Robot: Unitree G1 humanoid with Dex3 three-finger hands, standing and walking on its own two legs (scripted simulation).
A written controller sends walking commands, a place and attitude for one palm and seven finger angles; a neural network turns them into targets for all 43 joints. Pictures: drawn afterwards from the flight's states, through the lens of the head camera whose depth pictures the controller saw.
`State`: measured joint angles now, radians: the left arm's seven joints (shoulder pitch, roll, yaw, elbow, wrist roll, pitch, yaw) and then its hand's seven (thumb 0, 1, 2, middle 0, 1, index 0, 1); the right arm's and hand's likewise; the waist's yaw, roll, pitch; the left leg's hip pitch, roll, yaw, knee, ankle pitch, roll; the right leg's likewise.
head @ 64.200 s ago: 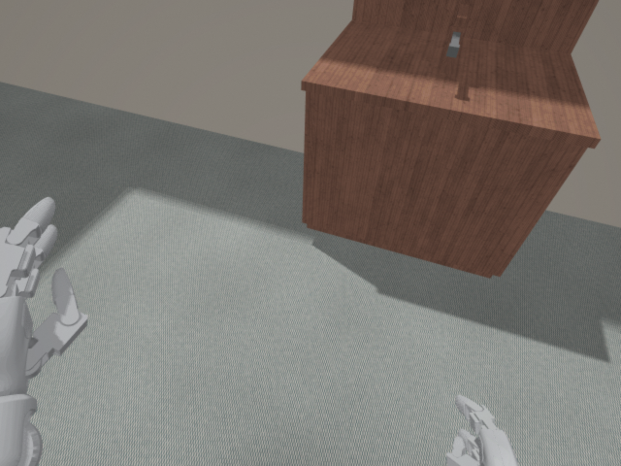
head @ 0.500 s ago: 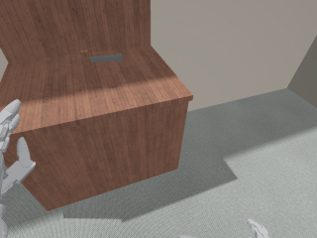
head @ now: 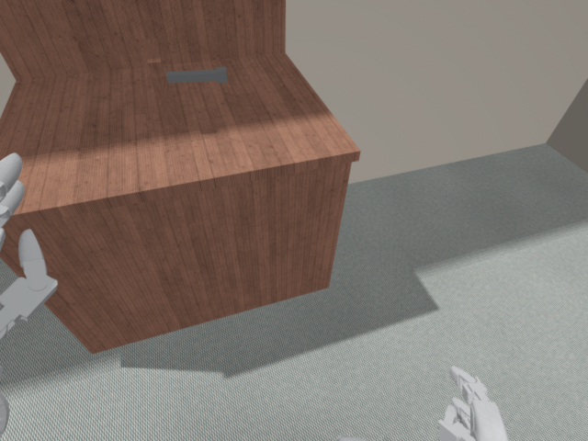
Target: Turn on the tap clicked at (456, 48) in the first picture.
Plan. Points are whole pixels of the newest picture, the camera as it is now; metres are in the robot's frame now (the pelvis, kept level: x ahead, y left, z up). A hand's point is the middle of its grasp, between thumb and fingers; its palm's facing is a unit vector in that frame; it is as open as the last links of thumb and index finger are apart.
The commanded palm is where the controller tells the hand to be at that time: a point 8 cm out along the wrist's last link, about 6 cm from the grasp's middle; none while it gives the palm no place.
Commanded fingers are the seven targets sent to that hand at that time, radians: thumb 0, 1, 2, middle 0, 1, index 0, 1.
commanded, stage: stop stepping back and stand still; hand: left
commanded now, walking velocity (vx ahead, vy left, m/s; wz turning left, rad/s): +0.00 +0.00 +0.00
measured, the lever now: (221, 74) +0.89 +0.22 +0.08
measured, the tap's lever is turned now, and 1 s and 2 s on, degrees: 81 81 81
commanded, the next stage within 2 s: stand and check the lever's angle in 0.32 s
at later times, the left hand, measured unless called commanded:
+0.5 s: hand (61, 272) +0.24 +0.25 +0.17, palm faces +0.46 -0.80 -0.39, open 7.4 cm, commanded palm +0.19 +0.28 +0.19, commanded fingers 0.00 0.90 0.90 -0.20 -0.30 -0.20 -0.30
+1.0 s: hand (65, 265) +0.26 +0.27 +0.15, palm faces +0.41 -0.85 -0.32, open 7.4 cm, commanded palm +0.21 +0.30 +0.19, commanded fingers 0.00 0.90 0.90 -0.20 -0.30 -0.20 -0.30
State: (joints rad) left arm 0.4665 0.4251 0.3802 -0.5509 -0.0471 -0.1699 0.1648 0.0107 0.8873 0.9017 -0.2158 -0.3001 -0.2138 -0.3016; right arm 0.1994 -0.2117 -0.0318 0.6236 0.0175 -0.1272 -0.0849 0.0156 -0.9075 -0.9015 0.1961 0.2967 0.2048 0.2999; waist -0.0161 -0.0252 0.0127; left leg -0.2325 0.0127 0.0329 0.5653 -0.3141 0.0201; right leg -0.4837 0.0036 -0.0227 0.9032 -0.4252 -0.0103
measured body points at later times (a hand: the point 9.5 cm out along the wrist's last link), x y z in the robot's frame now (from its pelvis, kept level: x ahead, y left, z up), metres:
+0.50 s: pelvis +0.04 +0.00 +0.01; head +0.04 -0.01 +0.46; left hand +0.21 +0.29 +0.19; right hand +0.21 -0.24 -0.08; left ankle +0.04 +0.12 -0.73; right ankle +0.07 -0.11 -0.73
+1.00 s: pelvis +0.05 +0.02 +0.01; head +0.05 +0.03 +0.46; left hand +0.24 +0.31 +0.17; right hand +0.23 -0.20 -0.07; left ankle +0.04 +0.12 -0.73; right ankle +0.07 -0.11 -0.73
